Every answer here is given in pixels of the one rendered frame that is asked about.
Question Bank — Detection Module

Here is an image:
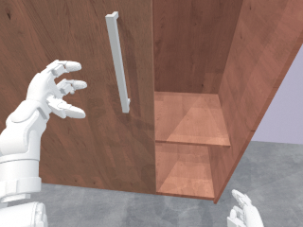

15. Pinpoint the wardrobe door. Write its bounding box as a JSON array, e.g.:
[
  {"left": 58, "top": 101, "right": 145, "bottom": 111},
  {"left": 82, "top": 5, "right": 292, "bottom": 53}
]
[{"left": 0, "top": 0, "right": 156, "bottom": 195}]

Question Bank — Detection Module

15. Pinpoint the right robot hand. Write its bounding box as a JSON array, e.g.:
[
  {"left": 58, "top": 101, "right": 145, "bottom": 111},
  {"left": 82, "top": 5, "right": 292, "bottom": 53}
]
[{"left": 227, "top": 189, "right": 264, "bottom": 227}]

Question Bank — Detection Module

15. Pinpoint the handle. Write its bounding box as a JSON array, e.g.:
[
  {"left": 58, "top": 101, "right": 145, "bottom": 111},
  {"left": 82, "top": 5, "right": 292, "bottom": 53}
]
[{"left": 105, "top": 11, "right": 131, "bottom": 114}]

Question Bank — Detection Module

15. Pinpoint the robot left upper arm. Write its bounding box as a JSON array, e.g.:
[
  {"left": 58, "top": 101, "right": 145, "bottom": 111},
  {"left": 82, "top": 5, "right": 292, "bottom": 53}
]
[{"left": 0, "top": 201, "right": 48, "bottom": 227}]

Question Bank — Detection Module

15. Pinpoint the robot left forearm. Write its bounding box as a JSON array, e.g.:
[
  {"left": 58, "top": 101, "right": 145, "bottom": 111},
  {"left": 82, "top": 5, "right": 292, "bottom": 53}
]
[{"left": 0, "top": 99, "right": 50, "bottom": 209}]

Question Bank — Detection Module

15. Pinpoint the left robot hand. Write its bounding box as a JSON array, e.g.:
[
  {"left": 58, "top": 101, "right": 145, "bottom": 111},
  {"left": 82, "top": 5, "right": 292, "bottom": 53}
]
[{"left": 26, "top": 60, "right": 87, "bottom": 119}]

